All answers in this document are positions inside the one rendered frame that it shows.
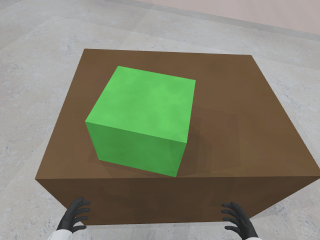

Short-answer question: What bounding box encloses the robot right hand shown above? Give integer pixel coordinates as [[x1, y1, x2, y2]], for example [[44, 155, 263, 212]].
[[221, 201, 259, 240]]

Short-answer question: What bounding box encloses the carton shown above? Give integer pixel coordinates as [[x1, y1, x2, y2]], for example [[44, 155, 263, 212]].
[[85, 66, 196, 177]]

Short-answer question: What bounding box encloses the robot left forearm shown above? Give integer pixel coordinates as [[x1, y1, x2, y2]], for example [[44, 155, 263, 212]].
[[47, 229, 73, 240]]

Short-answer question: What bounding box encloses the robot left hand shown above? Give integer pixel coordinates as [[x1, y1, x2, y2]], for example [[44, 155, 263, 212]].
[[56, 197, 91, 233]]

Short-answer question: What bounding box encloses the pedestal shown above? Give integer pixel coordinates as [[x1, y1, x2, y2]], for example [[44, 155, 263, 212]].
[[35, 48, 320, 226]]

